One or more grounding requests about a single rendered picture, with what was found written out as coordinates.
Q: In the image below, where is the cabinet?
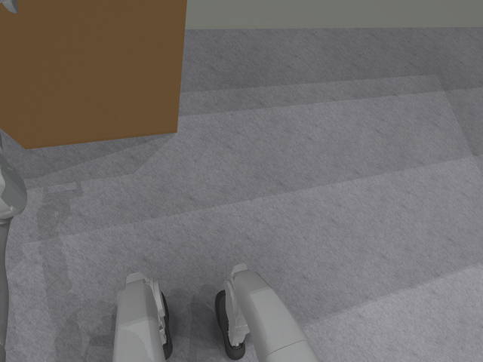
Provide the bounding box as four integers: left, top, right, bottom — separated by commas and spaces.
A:
0, 0, 187, 149

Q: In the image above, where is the left robot upper arm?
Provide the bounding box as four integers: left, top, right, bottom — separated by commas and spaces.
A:
0, 153, 27, 362

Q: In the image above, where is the left robot foot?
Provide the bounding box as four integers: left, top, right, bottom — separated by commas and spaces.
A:
162, 293, 173, 360

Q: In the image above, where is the right robot foot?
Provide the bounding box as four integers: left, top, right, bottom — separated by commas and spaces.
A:
215, 290, 245, 360

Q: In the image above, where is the robot foot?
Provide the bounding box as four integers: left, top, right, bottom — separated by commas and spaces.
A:
162, 293, 173, 360
215, 290, 245, 360

